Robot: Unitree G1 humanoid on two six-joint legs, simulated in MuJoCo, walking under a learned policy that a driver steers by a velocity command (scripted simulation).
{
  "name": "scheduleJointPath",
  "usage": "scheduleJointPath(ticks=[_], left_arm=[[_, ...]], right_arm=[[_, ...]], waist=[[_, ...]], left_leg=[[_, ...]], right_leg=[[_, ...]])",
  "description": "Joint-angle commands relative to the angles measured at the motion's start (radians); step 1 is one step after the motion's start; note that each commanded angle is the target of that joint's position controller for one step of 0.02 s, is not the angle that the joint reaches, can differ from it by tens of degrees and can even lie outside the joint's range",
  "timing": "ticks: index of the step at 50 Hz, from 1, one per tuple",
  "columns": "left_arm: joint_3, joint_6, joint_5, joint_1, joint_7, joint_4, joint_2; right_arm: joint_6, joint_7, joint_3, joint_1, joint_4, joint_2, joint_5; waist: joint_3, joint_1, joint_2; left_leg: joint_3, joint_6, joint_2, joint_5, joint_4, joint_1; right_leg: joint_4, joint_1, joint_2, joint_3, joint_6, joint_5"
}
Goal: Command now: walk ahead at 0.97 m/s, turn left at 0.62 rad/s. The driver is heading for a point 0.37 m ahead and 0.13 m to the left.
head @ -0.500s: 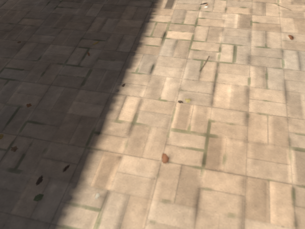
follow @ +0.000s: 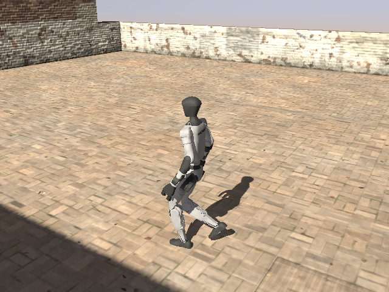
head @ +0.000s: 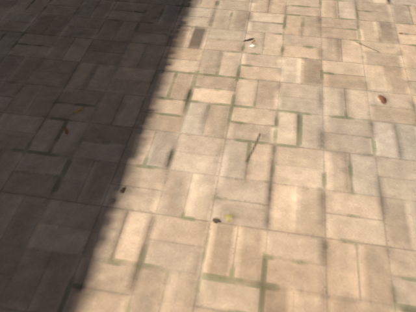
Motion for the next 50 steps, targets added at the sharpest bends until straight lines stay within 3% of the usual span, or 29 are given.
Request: scheduleJointPath(ticks=[1,4,7,9,12,13,14,15,16,17,18,19,20,21,22,24,27,30,34,35,36,37,38,40,43,47,48,49,50], left_arm=[[0.002,-0.008,0.032,-0.068,-0.005,-0.154,0.108],[-0.018,0.026,0.033,-0.162,-0.010,-0.210,0.092],[-0.038,0.020,-0.002,-0.325,-0.031,-0.271,0.060],[-0.034,0.018,-0.017,-0.346,-0.031,-0.274,0.061],[-0.024,0.001,0.006,-0.343,-0.011,-0.264,0.075],[-0.012,-0.008,0.015,-0.287,0.002,-0.247,0.094],[0.002,-0.020,0.014,-0.171,0.013,-0.217,0.116],[0.020,-0.035,0.018,-0.015,0.025,-0.178,0.161],[0.050,-0.048,-0.048,0.143,0.036,-0.169,0.223],[0.059,-0.045,-0.038,0.176,0.012,-0.141,0.255],[0.066,-0.030,-0.036,0.114,0.010,-0.172,0.200],[0.052,-0.022,-0.033,0.035,0.015,-0.179,0.128],[0.043,-0.021,-0.035,-0.019,0.010,-0.164,0.104],[0.040,-0.023,-0.042,-0.025,0.005,-0.144,0.097],[0.043,-0.024,-0.038,-0.033,0.003,-0.126,0.104],[0.045,-0.026,-0.047,-0.098,0.000,-0.106,0.089],[0.063,-0.014,-0.057,-0.148,0.011,-0.082,0.140],[0.069,-0.009,-0.071,-0.112,0.015,-0.048,0.163],[0.069,0.004,-0.079,-0.076,0.014,-0.004,0.167],[0.062,0.004,-0.067,-0.026,0.012,0.011,0.147],[0.046,-0.003,-0.037,0.051,0.008,0.009,0.111],[0.020,0.009,-0.042,0.130,0.005,0.025,0.053],[0.031,0.033,-0.054,0.085,0.003,0.026,0.104],[0.044,0.074,-0.062,0.022,0.018,0.014,0.127],[0.044,0.110,-0.051,0.035,0.041,0.032,0.100],[0.034,0.109,-0.030,0.049,0.036,0.062,0.051],[0.037,0.109,-0.014,0.018,0.036,0.044,0.083],[0.052,0.112,-0.021,-0.028,0.040,0.031,0.151],[0.047,0.107,-0.025,-0.061,0.039,0.032,0.122]], right_arm=[[-0.024,-0.013,-0.019,0.099,0.002,-0.084,0.000],[-0.048,-0.010,-0.027,0.091,-0.007,-0.119,0.008],[-0.057,-0.007,-0.044,0.086,-0.020,-0.138,0.017],[-0.060,0.001,-0.055,0.121,-0.013,-0.159,0.031],[-0.046,-0.013,-0.055,0.236,0.043,-0.147,0.029],[-0.044,-0.023,-0.055,0.258,0.058,-0.156,0.024],[-0.044,-0.027,-0.058,0.239,0.061,-0.177,0.023],[-0.051,-0.028,-0.058,0.194,0.047,-0.170,0.028],[-0.042,-0.032,0.006,0.178,-0.004,0.040,0.005],[-0.049,-0.025,0.033,0.340,-0.017,0.066,0.045],[-0.033,-0.033,0.006,0.295,-0.010,-0.064,0.057],[-0.023,-0.038,-0.007,0.139,-0.049,-0.112,0.065],[-0.019,-0.042,-0.006,0.052,-0.072,-0.101,0.051],[-0.014,-0.042,-0.007,0.002,-0.094,-0.088,0.036],[-0.007,-0.038,-0.002,0.013,-0.109,-0.050,0.035],[0.007,-0.036,0.013,0.036,-0.118,0.007,0.037],[-0.001,-0.022,0.034,-0.025,-0.137,0.034,0.020],[-0.004,-0.003,0.027,-0.100,-0.150,-0.008,0.016],[-0.008,-0.005,0.004,-0.132,-0.157,-0.060,-0.006],[-0.008,-0.015,-0.010,-0.121,-0.158,-0.103,-0.009],[-0.003,-0.027,-0.020,-0.109,-0.176,-0.164,-0.024],[0.009,-0.031,0.005,-0.093,-0.175,-0.088,-0.037],[0.014,-0.022,0.025,-0.090,-0.164,-0.017,-0.013],[0.018,-0.012,0.019,-0.156,-0.151,-0.038,0.006],[0.032,-0.020,0.003,-0.274,-0.158,-0.071,-0.008],[0.036,-0.032,0.016,-0.256,-0.121,-0.006,0.006],[0.033,-0.031,0.020,-0.218,-0.099,0.011,0.005],[0.034,-0.030,0.014,-0.186,-0.093,0.003,0.000],[0.034,-0.034,0.013,-0.210,-0.088,0.002,-0.007]], waist=[[0.000,0.046,-0.004],[0.083,0.063,0.013],[0.108,0.011,0.041],[0.065,-0.025,0.045],[0.021,-0.074,0.033],[-0.032,-0.057,0.052],[-0.096,0.011,0.077],[-0.170,0.097,0.096],[-0.385,0.152,-0.091],[-0.596,0.096,-0.389],[-0.567,0.121,-0.204],[-0.391,0.132,-0.112],[-0.264,0.111,-0.004],[-0.176,0.096,0.007],[-0.137,0.056,-0.031],[-0.113,0.000,-0.047],[-0.136,-0.005,-0.067],[-0.148,0.013,-0.067],[-0.121,-0.001,-0.037],[-0.129,0.005,0.011],[-0.206,0.036,0.145],[-0.334,0.035,0.263],[-0.328,0.010,0.209],[-0.235,0.028,0.128],[-0.165,0.077,0.154],[-0.173,0.090,0.139],[-0.135,0.069,0.096],[-0.067,0.021,-0.010],[-0.029,0.025,-0.058]], left_leg=[[-0.599,0.189,0.287,-0.229,-0.375,0.207],[-0.502,0.198,0.234,-0.178,-0.454,0.011],[-0.422,0.128,0.168,-0.046,-0.501,-0.112],[-0.427,0.093,0.182,0.109,-0.484,-0.051],[-0.382,0.025,0.181,0.607,-0.281,0.256],[-0.379,-0.008,0.180,0.794,-0.165,0.333],[-0.366,-0.045,0.173,0.859,0.003,0.353],[-0.355,-0.073,0.142,0.734,0.203,0.258],[-0.313,-0.122,0.087,-0.052,0.557,0.007],[-0.282,-0.166,-0.001,-0.462,0.892,-0.226],[-0.290,-0.186,0.088,-0.375,0.944,-0.267],[-0.228,-0.195,0.136,-0.321,0.881,-0.304],[-0.183,-0.201,0.164,-0.297,0.834,-0.310],[-0.168,-0.200,0.178,-0.288,0.784,-0.313],[-0.167,-0.191,0.196,-0.281,0.739,-0.267],[-0.149,-0.187,0.216,-0.249,0.548,-0.186],[-0.089,-0.183,0.202,0.017,0.220,-0.019],[-0.104,-0.161,0.191,0.191,0.075,0.062],[-0.078,-0.097,0.162,0.262,-0.094,0.167],[-0.107,-0.067,0.195,0.488,-0.127,0.240],[-0.257,0.018,0.363,0.938,-0.057,0.413],[-0.435,0.178,0.521,1.002,-0.076,0.517],[-0.465,0.190,0.507,0.855,-0.108,0.478],[-0.430,0.131,0.454,0.530,-0.168,0.360],[-0.328,0.071,0.381,0.315,-0.232,0.106],[-0.230,-0.010,0.292,-0.018,-0.213,0.033],[-0.212,-0.064,0.261,-0.159,-0.199,0.000],[-0.157,-0.109,0.202,-0.238,-0.187,0.015],[-0.124,-0.137,0.177,-0.174,-0.155,0.105]], right_leg=[[-0.053,-0.366,-0.114,0.083,0.029,-0.031],[-0.284,-0.348,-0.160,0.025,0.077,-0.013],[-0.609,-0.162,-0.142,-0.028,0.102,0.295],[-0.699,-0.062,-0.112,-0.042,0.092,0.441],[-0.845,-0.091,-0.045,-0.078,0.059,0.411],[-0.873,-0.033,-0.003,-0.090,0.044,0.376],[-0.918,0.087,-0.006,-0.083,0.027,0.421],[-0.908,0.283,-0.096,-0.025,0.002,0.505],[-0.730,0.665,-0.349,0.203,-0.059,0.936],[-0.774,0.905,-0.603,0.621,-0.263,1.004],[-0.834,0.804,-0.542,0.598,-0.250,0.783],[-0.857,0.656,-0.471,0.399,-0.210,0.816],[-0.891,0.496,-0.414,0.304,-0.189,0.877],[-0.937,0.377,-0.375,0.253,-0.187,0.901],[-0.981,0.289,-0.357,0.211,-0.184,0.902],[-1.041,0.160,-0.328,0.128,-0.184,0.870],[-1.074,0.050,-0.262,-0.019,-0.169,0.881],[-1.065,0.078,-0.269,-0.024,-0.146,0.742],[-0.916,0.086,-0.241,-0.024,-0.085,0.563],[-0.828,0.062,-0.187,-0.050,-0.043,0.486],[-0.668,-0.055,-0.112,-0.099,0.020,0.190],[-0.490,-0.139,-0.076,-0.055,0.071,-0.280],[-0.415,-0.168,-0.094,0.008,0.094,-0.425],[-0.398,-0.205,-0.121,0.022,0.114,-0.381],[-0.548,-0.035,-0.115,-0.012,0.131,-0.202],[-0.838,0.157,-0.084,-0.050,0.092,0.115],[-0.887,0.162,-0.136,0.004,0.064,0.142],[-0.916,0.041,-0.170,0.033,0.025,-0.027],[-0.962,-0.088,-0.161,0.043,0.003,-0.201]])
